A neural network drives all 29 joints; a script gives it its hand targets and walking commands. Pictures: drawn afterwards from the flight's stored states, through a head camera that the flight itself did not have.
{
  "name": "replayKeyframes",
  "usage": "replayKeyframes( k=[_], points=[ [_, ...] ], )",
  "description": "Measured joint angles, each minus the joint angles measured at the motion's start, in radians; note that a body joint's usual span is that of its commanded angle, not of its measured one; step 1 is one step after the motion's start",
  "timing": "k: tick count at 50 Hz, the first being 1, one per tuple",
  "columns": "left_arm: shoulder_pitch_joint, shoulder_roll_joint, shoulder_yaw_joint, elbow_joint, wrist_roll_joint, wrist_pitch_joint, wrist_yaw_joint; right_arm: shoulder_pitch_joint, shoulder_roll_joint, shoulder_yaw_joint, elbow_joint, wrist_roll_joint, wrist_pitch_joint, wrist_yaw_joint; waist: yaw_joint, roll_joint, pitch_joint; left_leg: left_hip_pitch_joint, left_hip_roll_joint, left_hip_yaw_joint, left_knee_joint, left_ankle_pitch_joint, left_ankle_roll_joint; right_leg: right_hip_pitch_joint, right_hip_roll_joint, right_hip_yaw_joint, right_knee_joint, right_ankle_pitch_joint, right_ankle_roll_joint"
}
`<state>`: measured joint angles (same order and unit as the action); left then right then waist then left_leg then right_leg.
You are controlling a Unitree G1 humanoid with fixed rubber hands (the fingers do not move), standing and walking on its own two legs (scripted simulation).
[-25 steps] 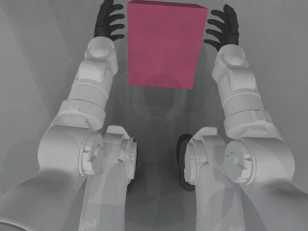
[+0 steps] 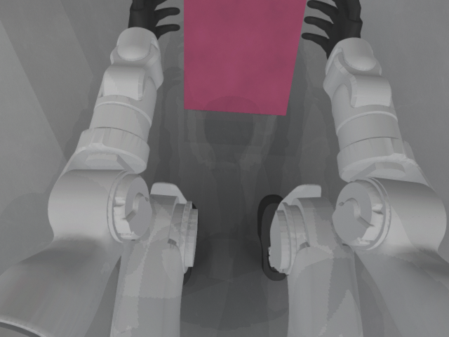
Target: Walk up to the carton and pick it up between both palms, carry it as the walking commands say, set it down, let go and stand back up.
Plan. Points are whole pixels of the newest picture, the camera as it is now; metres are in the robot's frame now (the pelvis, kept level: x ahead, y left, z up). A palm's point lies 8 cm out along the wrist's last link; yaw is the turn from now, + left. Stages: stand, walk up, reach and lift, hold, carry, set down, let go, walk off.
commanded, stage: set down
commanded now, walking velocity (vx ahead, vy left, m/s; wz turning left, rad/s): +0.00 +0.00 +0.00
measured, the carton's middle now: (238, 47) +0.55 -0.01 -0.26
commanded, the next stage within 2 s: none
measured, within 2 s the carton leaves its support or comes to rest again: rests again in 1.68 s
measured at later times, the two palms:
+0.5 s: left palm (145, 26) +0.55 +0.13 -0.15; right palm (341, 37) +0.54 -0.15 -0.14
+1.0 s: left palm (146, 22) +0.55 +0.13 -0.16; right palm (339, 33) +0.55 -0.15 -0.15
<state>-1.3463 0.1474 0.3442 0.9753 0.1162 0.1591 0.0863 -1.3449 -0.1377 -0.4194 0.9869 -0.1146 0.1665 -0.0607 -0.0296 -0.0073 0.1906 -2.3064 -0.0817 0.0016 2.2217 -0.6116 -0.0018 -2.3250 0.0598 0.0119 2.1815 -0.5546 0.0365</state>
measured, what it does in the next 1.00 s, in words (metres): stands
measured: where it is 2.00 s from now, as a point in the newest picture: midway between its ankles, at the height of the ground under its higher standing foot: (226, 253)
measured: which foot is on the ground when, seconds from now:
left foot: down 0.00-1.00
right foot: down 0.00-1.00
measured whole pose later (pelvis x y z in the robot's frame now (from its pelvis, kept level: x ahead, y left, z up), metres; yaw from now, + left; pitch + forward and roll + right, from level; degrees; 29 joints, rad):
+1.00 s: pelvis +0.01 +0.00 +0.00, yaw +0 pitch +42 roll -1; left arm -1.37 0.15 0.40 1.00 0.17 0.09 0.01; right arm -1.36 -0.14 -0.48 1.00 -0.16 0.08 0.00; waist -0.03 -0.01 0.20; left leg -2.30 -0.08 0.00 2.23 -0.66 0.00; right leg -2.32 0.06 0.01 2.19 -0.60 0.03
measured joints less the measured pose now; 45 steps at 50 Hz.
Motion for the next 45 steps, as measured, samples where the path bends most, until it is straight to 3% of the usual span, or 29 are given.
replayKeyframes(
  k=[17, 45],
  points=[
    [0.009, -0.013, 0.054, -0.019, 0.051, -0.020, -0.036, 0.006, 0.006, -0.026, -0.005, -0.018, -0.025, 0.028, 0.000, -0.002, -0.012, -0.003, -0.001, -0.005, 0.005, -0.026, -0.004, -0.007, 0.000, -0.005, 0.006, -0.024, -0.006],
    [-0.021, 0.004, 0.060, 0.022, 0.055, -0.066, -0.067, -0.011, 0.000, -0.061, 0.013, -0.044, -0.077, 0.052, 0.002, 0.001, 0.007, 0.005, -0.003, -0.003, 0.005, -0.045, -0.001, 0.002, 0.000, -0.002, 0.008, -0.045, -0.005]
  ],
)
